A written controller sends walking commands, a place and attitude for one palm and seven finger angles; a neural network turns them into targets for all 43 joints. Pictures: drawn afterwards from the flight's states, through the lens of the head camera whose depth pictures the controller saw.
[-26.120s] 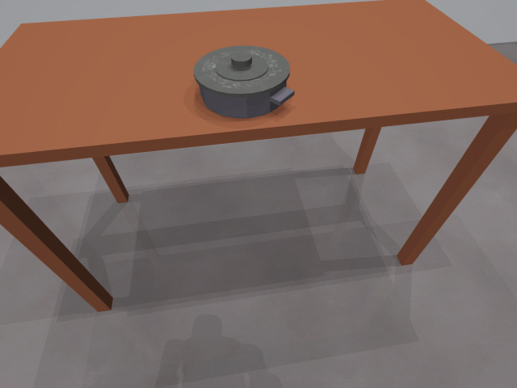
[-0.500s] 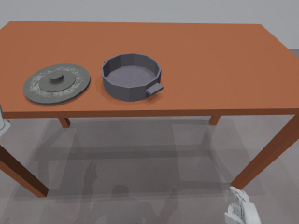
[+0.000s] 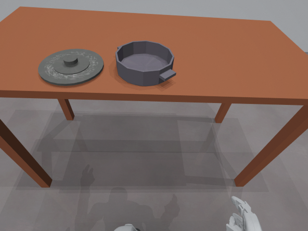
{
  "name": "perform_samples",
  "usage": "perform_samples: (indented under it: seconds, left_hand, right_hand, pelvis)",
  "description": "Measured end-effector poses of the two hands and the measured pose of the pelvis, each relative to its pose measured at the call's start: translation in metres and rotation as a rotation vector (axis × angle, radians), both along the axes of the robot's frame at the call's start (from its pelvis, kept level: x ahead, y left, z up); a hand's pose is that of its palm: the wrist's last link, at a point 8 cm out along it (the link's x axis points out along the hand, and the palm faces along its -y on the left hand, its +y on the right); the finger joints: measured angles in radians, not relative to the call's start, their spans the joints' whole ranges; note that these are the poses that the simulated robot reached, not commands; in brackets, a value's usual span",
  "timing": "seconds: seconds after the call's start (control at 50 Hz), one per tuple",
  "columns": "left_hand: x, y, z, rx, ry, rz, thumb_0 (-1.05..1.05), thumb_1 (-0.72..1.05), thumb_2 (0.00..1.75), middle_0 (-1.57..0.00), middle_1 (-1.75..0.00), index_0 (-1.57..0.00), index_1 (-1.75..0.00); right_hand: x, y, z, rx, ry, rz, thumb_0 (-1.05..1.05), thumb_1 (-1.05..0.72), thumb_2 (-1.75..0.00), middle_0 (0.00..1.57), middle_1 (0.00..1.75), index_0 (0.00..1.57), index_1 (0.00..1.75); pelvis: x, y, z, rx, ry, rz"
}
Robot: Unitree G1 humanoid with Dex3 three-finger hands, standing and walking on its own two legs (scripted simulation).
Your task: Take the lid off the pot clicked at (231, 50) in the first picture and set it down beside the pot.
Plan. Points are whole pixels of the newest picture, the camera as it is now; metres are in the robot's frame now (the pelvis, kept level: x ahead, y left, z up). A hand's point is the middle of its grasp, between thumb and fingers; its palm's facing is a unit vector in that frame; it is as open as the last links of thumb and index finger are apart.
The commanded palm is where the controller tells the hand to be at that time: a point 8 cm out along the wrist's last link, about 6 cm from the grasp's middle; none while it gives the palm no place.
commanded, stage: step back with the hand held close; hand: left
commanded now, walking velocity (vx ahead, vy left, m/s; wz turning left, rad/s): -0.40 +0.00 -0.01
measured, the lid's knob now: (70, 59) +0.60 +0.32 +0.12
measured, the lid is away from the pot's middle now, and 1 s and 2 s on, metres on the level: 0.25 0.25 0.25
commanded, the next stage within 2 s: stop stepping back and stand still in 0.40 s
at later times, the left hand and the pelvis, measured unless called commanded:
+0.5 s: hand out of the picture +0.10 +0.28 +0.31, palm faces +0.52 -0.84 -0.17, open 7.4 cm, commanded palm +0.03 +0.32 +0.30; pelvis -0.11 +0.04 -0.02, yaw -2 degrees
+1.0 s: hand out of the picture -0.06 +0.33 +0.29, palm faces +0.43 -0.86 -0.25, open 7.4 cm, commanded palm -0.14 +0.38 +0.30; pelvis -0.28 +0.10 +0.01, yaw -1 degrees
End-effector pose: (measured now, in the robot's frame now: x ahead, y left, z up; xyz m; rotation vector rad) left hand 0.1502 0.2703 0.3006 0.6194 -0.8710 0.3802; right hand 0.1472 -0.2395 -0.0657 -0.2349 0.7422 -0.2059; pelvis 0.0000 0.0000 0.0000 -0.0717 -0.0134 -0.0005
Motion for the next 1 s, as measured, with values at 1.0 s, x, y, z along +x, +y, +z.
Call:
perform_samples:
  seconds: [1.0]
  left_hand:
    - [-0.246, 0.107, -0.010, -0.199, 0.138, -0.085, 0.01, 0.90, 0.90, -0.20, -0.30, -0.20, -0.30]
  right_hand:
    - [-0.279, 0.129, 0.023, 0.087, -0.067, 0.007, 0.01, -0.90, -0.90, 0.20, 0.30, 0.20, 0.30]
  pelvis:
    - [-0.278, 0.105, 0.014, 0.009, -0.017, -0.022]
